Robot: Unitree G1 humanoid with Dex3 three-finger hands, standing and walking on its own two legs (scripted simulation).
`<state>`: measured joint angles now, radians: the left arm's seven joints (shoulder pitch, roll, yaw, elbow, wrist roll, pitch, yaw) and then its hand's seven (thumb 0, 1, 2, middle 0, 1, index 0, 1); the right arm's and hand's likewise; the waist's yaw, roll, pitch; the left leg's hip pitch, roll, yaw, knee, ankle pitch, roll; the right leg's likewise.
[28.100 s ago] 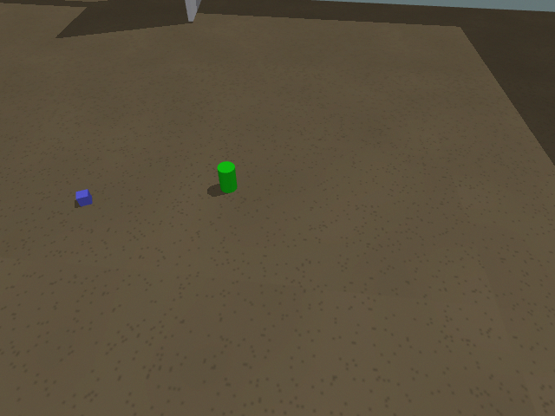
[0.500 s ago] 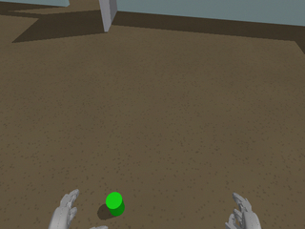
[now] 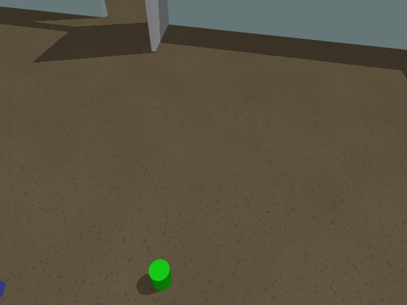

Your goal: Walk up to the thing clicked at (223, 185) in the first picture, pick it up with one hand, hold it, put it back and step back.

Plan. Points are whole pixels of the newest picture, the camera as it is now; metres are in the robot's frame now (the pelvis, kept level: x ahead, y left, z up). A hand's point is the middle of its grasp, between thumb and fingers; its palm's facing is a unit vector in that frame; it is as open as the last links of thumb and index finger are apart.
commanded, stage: stand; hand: left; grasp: from the side
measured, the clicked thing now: (160, 275) +0.40 +0.20 -0.69
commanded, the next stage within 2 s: step back in 1.74 s
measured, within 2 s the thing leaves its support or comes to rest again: neither
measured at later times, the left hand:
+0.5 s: hand out of the picture +0.02 +0.25 -0.15, palm faces -0.02 -0.94 -0.35, open 7.4 cm
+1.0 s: hand out of the picture +0.07 +0.24 -0.14, palm faces -0.02 -0.94 -0.34, open 7.4 cm
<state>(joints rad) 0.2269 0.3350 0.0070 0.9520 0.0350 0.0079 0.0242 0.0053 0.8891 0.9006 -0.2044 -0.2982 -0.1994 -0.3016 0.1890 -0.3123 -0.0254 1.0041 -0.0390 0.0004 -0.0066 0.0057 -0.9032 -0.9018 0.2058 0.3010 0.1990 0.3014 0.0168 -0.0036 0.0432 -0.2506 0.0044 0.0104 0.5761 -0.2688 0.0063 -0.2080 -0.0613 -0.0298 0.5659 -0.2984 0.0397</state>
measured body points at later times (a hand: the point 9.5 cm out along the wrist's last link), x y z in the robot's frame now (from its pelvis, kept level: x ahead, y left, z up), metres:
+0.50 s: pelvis -0.02 +0.00 +0.01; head -0.02 -0.01 +0.46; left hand +0.02 +0.30 -0.12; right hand +0.05 -0.30 -0.13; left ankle +0.03 +0.12 -0.73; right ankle +0.01 -0.15 -0.73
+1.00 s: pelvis +0.00 -0.01 +0.02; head +0.00 -0.01 +0.47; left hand +0.07 +0.29 -0.12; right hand +0.07 -0.30 -0.12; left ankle +0.03 +0.12 -0.73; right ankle +0.01 -0.15 -0.73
